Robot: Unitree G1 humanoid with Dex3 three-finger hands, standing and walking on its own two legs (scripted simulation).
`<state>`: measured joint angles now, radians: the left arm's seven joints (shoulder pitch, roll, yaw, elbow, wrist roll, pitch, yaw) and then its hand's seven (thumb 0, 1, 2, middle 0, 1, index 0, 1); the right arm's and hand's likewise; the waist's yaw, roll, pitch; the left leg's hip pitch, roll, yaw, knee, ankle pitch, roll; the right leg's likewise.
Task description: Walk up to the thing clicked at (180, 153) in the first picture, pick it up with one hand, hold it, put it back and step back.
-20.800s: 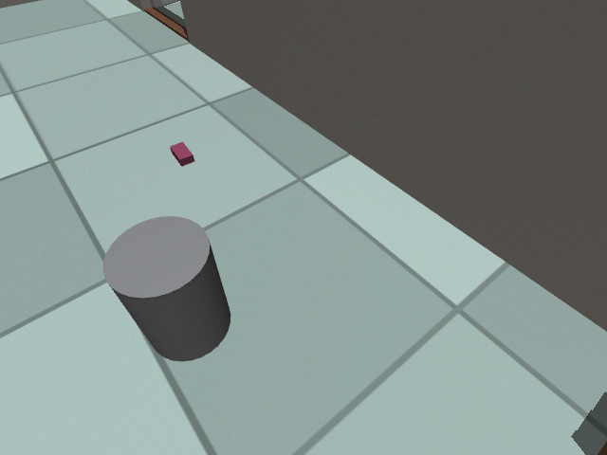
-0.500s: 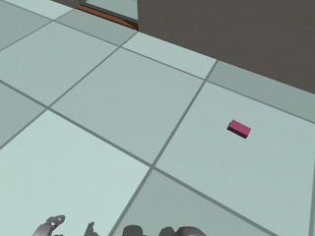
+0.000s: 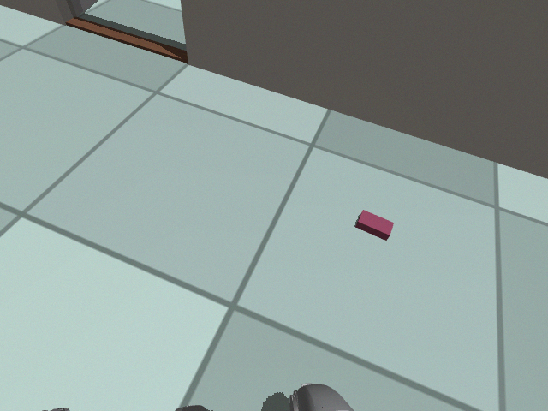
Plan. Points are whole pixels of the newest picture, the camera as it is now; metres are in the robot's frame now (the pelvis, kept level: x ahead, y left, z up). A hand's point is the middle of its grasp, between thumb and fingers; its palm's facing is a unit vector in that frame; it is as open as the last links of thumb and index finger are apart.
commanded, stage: walk up
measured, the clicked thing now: (374, 225) +0.94 -0.47 -0.73
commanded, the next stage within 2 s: none
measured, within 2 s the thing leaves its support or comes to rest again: neither
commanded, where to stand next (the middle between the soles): +0.08 -0.04 m, yaw -11 degrees
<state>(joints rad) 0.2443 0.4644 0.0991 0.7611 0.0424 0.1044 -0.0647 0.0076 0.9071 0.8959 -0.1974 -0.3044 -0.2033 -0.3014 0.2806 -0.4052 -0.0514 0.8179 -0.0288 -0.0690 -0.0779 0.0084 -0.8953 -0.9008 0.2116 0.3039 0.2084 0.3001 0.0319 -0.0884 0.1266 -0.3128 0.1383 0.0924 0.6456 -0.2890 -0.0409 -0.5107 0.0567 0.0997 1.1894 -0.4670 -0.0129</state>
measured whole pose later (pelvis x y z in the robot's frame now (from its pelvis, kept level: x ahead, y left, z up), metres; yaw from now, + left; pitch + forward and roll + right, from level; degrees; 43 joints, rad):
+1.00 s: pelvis +0.01 -0.15 +0.01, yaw +33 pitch -2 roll +2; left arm 0.23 0.38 0.08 0.82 0.04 -0.01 0.00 0.01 0.90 0.90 -0.20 -0.31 -0.21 -0.30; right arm 0.30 -0.47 -0.09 0.76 -0.05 0.05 0.04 0.01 -0.90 -0.90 0.21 0.30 0.20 0.30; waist 0.03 0.04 0.09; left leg -0.55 -0.02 -0.10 1.09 -0.28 -0.02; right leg -0.30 -0.05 -0.14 0.60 -0.27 -0.06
